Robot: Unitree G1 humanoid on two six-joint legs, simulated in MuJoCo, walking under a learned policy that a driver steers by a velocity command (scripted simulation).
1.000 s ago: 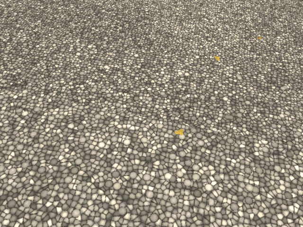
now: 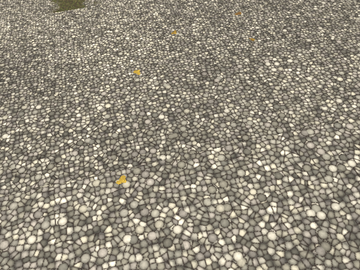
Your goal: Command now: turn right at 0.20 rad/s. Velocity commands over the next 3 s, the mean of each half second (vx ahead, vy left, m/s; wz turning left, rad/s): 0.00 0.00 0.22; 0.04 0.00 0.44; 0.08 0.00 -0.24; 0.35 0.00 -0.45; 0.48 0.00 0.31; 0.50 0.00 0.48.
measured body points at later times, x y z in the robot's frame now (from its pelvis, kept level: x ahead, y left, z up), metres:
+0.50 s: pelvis +0.01 +0.02 -0.01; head +0.04 +0.03 +0.44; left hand +0.07 +0.33 -0.12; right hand +0.21 -0.23 -0.11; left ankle -0.02 +0.14 -0.69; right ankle +0.02 -0.09 -0.74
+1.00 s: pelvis +0.02 +0.08 +0.00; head +0.03 +0.11 +0.45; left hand +0.04 +0.40 -0.11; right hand +0.25 -0.12 -0.09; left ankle -0.02 +0.16 -0.74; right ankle +0.10 -0.06 -0.70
